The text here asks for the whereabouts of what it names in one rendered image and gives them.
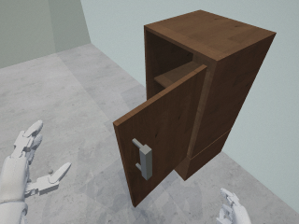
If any left robot hand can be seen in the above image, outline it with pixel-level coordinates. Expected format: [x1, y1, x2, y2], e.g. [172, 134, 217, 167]
[0, 120, 72, 203]

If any cupboard door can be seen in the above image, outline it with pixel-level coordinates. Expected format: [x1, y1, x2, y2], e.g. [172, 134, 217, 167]
[112, 64, 207, 208]

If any left robot forearm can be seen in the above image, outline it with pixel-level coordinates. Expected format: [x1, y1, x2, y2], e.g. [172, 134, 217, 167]
[0, 201, 28, 224]

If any handle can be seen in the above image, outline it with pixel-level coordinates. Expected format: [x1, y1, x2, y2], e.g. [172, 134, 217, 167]
[132, 138, 152, 180]

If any right robot hand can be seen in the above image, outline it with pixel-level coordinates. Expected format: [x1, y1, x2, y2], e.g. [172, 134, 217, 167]
[216, 188, 251, 224]

